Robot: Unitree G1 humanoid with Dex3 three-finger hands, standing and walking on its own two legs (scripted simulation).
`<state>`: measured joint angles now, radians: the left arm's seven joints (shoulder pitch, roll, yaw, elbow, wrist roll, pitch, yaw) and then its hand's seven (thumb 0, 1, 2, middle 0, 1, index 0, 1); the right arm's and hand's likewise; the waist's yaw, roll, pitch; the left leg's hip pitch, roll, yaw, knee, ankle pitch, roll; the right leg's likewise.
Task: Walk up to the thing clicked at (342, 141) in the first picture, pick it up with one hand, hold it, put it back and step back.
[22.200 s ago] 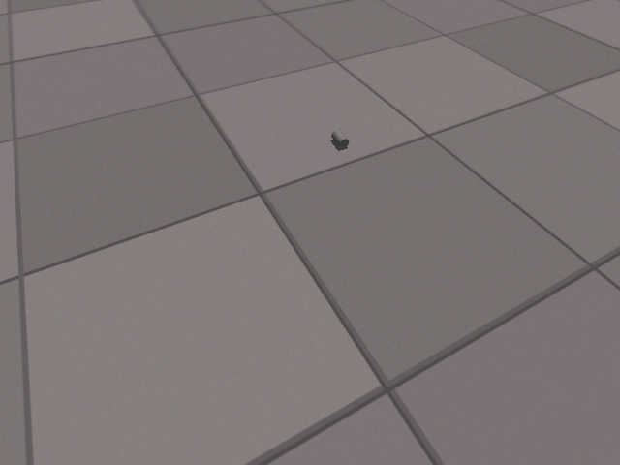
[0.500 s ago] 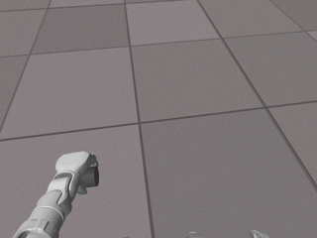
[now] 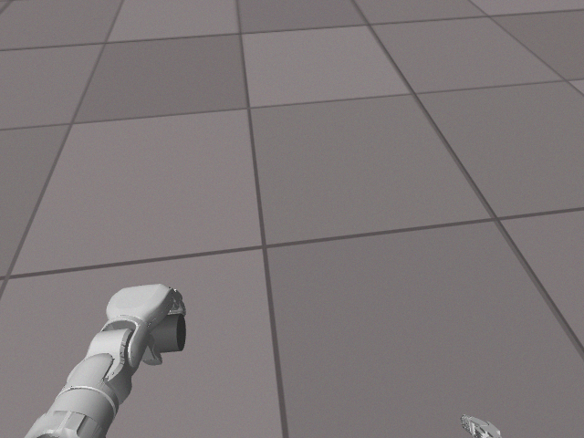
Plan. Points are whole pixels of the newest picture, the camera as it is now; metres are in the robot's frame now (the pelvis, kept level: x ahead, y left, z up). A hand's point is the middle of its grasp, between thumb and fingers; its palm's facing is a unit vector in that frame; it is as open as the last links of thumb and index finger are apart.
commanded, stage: hold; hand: left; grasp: from above
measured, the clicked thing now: (151, 334) +0.31 +0.23 -0.10
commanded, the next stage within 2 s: crouch in 1.38 s
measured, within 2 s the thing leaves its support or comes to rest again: neither
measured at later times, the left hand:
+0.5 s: hand (145, 349) +0.27 +0.22 -0.05, palm faces -0.47 -0.06 -0.88, open 8.5 cm
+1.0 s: hand (144, 352) +0.25 +0.21 -0.03, palm faces -0.46 -0.06 -0.89, open 8.5 cm
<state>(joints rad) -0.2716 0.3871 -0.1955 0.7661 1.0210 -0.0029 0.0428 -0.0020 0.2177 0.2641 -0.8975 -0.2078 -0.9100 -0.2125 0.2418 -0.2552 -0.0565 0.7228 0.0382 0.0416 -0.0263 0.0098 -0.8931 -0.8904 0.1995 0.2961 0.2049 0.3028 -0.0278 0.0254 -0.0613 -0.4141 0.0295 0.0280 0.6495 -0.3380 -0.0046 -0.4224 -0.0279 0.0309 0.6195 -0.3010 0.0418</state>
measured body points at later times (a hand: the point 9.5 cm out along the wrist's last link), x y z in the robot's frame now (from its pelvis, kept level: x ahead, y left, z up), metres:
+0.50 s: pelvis -0.02 +0.00 +0.01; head -0.01 -0.02 +0.46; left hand +0.29 +0.22 +0.00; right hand +0.11 -0.27 -0.11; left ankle -0.01 +0.12 -0.72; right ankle +0.01 -0.15 -0.72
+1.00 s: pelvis -0.03 -0.01 +0.01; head -0.02 -0.03 +0.46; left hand +0.27 +0.21 +0.02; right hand +0.12 -0.26 -0.10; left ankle -0.01 +0.12 -0.72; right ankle +0.01 -0.15 -0.72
